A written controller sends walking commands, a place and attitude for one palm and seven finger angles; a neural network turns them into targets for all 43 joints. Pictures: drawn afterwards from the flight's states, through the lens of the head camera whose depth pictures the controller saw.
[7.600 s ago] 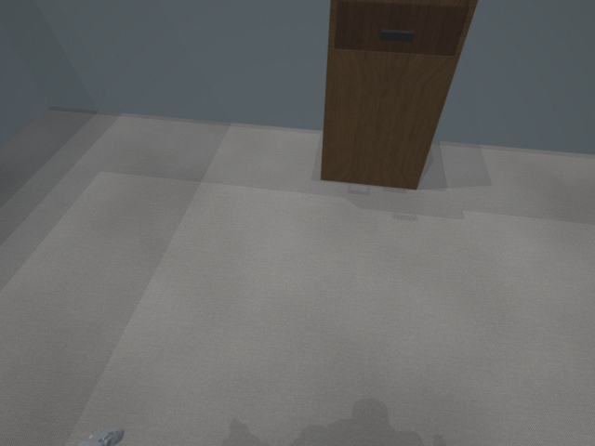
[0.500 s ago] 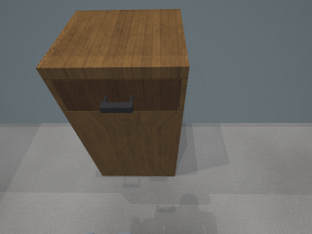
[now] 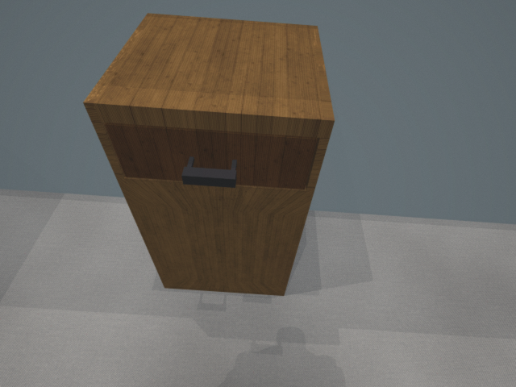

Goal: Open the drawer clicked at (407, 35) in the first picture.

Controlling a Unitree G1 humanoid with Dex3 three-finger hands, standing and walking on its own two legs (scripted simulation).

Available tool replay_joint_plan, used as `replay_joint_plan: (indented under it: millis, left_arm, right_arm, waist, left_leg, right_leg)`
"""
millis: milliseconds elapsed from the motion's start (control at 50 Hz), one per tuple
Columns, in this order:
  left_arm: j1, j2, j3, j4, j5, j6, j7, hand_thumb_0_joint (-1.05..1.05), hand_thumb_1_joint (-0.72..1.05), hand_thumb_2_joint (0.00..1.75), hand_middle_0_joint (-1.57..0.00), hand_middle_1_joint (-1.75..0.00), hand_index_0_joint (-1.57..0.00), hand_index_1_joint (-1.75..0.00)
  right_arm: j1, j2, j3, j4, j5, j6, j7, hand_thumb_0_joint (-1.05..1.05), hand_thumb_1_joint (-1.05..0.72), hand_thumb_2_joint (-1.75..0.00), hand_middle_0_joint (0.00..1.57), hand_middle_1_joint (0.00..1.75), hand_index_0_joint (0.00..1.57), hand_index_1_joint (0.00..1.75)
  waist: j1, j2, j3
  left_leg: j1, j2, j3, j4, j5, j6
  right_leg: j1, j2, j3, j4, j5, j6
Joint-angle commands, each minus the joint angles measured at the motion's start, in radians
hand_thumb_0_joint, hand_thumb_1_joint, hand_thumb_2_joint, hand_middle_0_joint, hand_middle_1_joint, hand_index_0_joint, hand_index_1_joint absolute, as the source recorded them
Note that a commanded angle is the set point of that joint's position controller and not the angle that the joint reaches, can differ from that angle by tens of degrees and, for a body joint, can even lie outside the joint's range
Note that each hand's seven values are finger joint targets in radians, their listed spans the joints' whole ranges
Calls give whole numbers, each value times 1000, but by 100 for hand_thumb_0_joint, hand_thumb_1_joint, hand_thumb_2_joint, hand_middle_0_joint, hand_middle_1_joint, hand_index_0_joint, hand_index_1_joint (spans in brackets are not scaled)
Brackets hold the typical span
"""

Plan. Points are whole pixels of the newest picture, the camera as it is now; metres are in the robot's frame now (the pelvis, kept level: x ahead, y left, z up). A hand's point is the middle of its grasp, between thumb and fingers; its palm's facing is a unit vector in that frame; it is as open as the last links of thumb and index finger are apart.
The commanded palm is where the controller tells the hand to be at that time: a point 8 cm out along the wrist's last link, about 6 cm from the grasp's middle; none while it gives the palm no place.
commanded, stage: come to a stop and stand still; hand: left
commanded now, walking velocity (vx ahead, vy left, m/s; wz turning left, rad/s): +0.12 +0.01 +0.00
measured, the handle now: (211, 169) +0.54 +0.14 -0.02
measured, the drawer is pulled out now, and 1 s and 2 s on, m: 0.00 0.00 0.00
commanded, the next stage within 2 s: look again from close up in 0.36 s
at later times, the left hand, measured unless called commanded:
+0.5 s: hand out of the picture -0.03 +0.13 -0.17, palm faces +0.08 -0.98 -0.21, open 7.4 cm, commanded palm none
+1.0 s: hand out of the picture +0.01 +0.23 -0.18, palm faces +0.00 -0.97 -0.25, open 7.4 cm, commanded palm none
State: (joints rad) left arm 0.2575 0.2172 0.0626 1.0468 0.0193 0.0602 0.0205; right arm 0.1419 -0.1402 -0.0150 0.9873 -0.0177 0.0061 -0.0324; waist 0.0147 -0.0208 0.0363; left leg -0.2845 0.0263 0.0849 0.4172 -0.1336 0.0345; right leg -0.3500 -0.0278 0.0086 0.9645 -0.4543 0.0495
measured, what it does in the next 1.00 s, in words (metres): steps on the spot: right foot, then left foot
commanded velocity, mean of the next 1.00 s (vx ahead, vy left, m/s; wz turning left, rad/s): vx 0.02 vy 0.06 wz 0.00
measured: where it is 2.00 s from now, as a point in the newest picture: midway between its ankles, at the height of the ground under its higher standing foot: outside the picture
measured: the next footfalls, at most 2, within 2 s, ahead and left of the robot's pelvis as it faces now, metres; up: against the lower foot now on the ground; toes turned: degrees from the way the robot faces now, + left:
right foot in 0.14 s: -0.01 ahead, -0.14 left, +0.00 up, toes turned -3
left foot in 0.56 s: +0.06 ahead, +0.07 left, +0.00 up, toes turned -3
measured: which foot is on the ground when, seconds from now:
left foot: down 0.00-0.16, up 0.18-0.54, down 0.56-1.00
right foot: up 0.00-0.12, down 0.14-1.00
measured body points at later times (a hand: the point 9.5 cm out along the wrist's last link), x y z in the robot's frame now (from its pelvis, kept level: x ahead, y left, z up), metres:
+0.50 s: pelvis -0.01 -0.03 +0.00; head +0.02 -0.04 +0.45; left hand -0.04 +0.18 -0.16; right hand -0.02 -0.27 -0.17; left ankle -0.03 +0.11 -0.73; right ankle -0.06 -0.15 -0.74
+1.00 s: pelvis -0.03 +0.03 -0.01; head -0.02 +0.03 +0.44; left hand +0.01 +0.28 -0.16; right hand +0.04 -0.20 -0.16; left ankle -0.04 +0.10 -0.74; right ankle -0.06 -0.15 -0.74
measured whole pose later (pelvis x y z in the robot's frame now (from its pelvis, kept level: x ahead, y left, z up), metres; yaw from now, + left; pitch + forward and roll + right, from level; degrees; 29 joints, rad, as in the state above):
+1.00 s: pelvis -0.03 +0.03 -0.01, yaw -1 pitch -1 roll +0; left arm 0.26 0.21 0.00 1.01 0.02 0.02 0.03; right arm 0.22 -0.19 0.02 0.99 -0.02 -0.02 -0.02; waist 0.01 0.00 0.02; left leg -0.21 -0.04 0.11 0.52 -0.30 0.08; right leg -0.18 -0.11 0.01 0.51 -0.32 0.05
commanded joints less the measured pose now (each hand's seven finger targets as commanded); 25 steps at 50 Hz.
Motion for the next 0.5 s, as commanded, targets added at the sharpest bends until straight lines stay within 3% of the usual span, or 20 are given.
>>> replay_joint_plan:
  millis: [0, 20, 40, 60, 80, 100, 120, 140, 160, 200, 240, 300, 360, 400, 420, 440, 460, 480]
  left_arm:
    - [14, 10, -19, -39, -2, -22, -6, 0, 90, 90, -20, -30, -20, -30]
    - [28, 3, -24, -27, -3, -27, -5, 0, 90, 90, -20, -30, -20, -30]
    - [69, -5, -26, -8, -5, -33, -3, 0, 90, 90, -20, -30, -20, -30]
    - [125, -8, -30, 19, -5, -40, -2, 0, 90, 90, -20, -30, -20, -30]
    - [161, 12, -31, 37, -2, -51, 2, 0, 90, 90, -20, -30, -20, -30]
    - [168, 49, -29, 43, 3, -63, 8, 0, 90, 90, -20, -30, -20, -30]
    - [138, 104, -26, 31, 3, -68, 9, 0, 90, 90, -20, -30, -20, -30]
    - [89, 138, -18, 10, 0, -73, 9, 0, 90, 90, -20, -30, -20, -30]
    - [58, 132, -15, 1, -1, -77, 13, 0, 90, 90, -20, -30, -20, -30]
    - [37, 108, -15, -3, 0, -80, 14, 0, 90, 90, -20, -30, -20, -30]
    - [59, 101, -9, -2, 0, -84, 13, 0, 90, 90, -20, -30, -20, -30]
    - [106, 94, -3, 14, 2, -84, 18, 0, 90, 90, -20, -30, -20, -30]
    - [131, 88, 2, 31, 7, -80, 25, 0, 90, 90, -20, -30, -20, -30]
    - [114, 89, 4, 36, 5, -74, 30, 0, 90, 90, -20, -30, -20, -30]
    - [102, 84, 2, 38, 2, -71, 32, 0, 90, 90, -20, -30, -20, -30]
    - [199, 74, -20, 40, 6, -103, 64, 0, 90, 90, -20, -30, -20, -30]
    - [149, 128, -11, -15, 8, -116, 54, 0, 90, 90, -20, -30, -20, -30]
    - [113, 133, -5, -35, 9, -118, 49, 0, 90, 90, -20, -30, -20, -30]
  right_arm:
    - [104, -194, -56, 4, -6, 1, 0, 0, -90, -90, 20, 30, 20, 30]
    - [113, -191, -59, 12, -7, 1, 4, 0, -90, -90, 20, 30, 20, 30]
    - [104, -190, -61, 19, -7, 2, 8, 0, -90, -90, 20, 30, 20, 30]
    - [95, -186, -61, 25, -3, 4, 10, 0, -90, -90, 20, 30, 20, 30]
    - [99, -162, -58, 33, 4, 3, 15, 0, -90, -90, 20, 30, 20, 30]
    - [103, -110, -47, 34, 12, 3, 17, 0, -90, -90, 20, 30, 20, 30]
    - [93, -69, -31, 22, 15, 4, 24, 0, -90, -90, 20, 30, 20, 30]
    - [70, -83, -30, 15, 3, 11, 30, 0, -90, -90, 20, 30, 20, 30]
    - [52, -103, -34, 16, -3, 17, 32, 0, -90, -90, 20, 30, 20, 30]
    - [115, -103, -33, 42, -2, 15, 32, 0, -90, -90, 20, 30, 20, 30]
    - [132, -105, -32, 51, -1, 7, 32, 0, -90, -90, 20, 30, 20, 30]
    - [124, -104, -33, 42, 4, 7, 26, 0, -90, -90, 20, 30, 20, 30]
    - [110, -97, -29, 31, 10, 6, 18, 0, -90, -90, 20, 30, 20, 30]
    - [129, -87, -27, 40, 13, 5, 14, 0, -90, -90, 20, 30, 20, 30]
    - [150, -82, -26, 51, 13, 3, 11, 0, -90, -90, 20, 30, 20, 30]
    - [52, -94, -15, -37, 3, -19, 16, 0, -90, -90, 20, 30, 20, 30]
    - [144, -78, -17, -49, 8, -10, 22, 0, -90, -90, 20, 30, 20, 30]
    - [167, -86, -11, -44, 9, -6, 29, 0, -90, -90, 20, 30, 20, 30]
  waist:
    - [-58, 187, -64]
    - [-56, 189, -66]
    - [-37, 196, -65]
    - [-13, 175, -69]
    - [1, 123, -57]
    - [-3, 12, -22]
    - [-10, -101, 21]
    - [-2, -190, 73]
    - [10, -236, 144]
    - [-13, -153, 140]
    - [0, -116, 109]
    - [20, -131, 70]
    - [33, -160, 25]
    - [23, -164, -2]
    - [11, -158, -8]
    - [30, -125, 74]
    - [-16, -167, -40]
    - [-26, -141, -96]
  left_leg:
    - [154, 252, -270, -210, -149, 112]
    - [135, 240, -270, -216, -187, 103]
    - [106, 221, -253, -218, -229, 87]
    - [68, 188, -214, -204, -264, 57]
    - [19, 136, -169, -161, -273, 17]
    - [-44, 72, -105, -56, -249, -32]
    - [-53, 15, -54, 30, -226, -60]
    - [-49, 17, -52, 88, -207, -61]
    - [-62, 22, -75, 159, -194, -55]
    - [-81, 27, -79, 204, -177, -51]
    - [-118, 17, -66, 237, -185, -55]
    - [-162, 17, -57, 305, -225, -65]
    - [-145, 13, -44, 256, -267, -72]
    - [-70, 5, -28, 155, -218, -71]
    - [11, 0, -15, 73, -144, -70]
    - [-41, -16, -12, 209, -177, -67]
    - [-53, -2, -31, 218, -232, -24]
    - [8, 3, -21, 170, -203, -22]
  right_leg:
    - [-3, -20, -33, -232, -48, -12]
    - [40, -11, -46, -305, -39, -20]
    - [93, -3, -65, -385, 2, -27]
    - [177, 6, -94, -512, 94, -32]
    - [258, -7, -77, -640, 173, -37]
    - [261, -110, 62, -730, 96, -71]
    - [158, -236, 197, -826, -49, -122]
    - [38, -289, 271, -887, -158, -151]
    - [-26, -285, 295, -907, -140, -160]
    - [40, -278, 244, -850, 4, -176]
    - [140, -266, 182, -776, 204, -178]
    - [238, -283, 146, -704, 500, -188]
    - [308, -285, 124, -629, 735, -202]
    - [299, -264, 102, -577, 796, -188]
    - [256, -242, 85, -551, 769, -167]
    - [212, -195, 160, -501, 1165, -114]
    - [266, -224, 116, -511, 999, -124]
    - [266, -209, 91, -491, 901, -129]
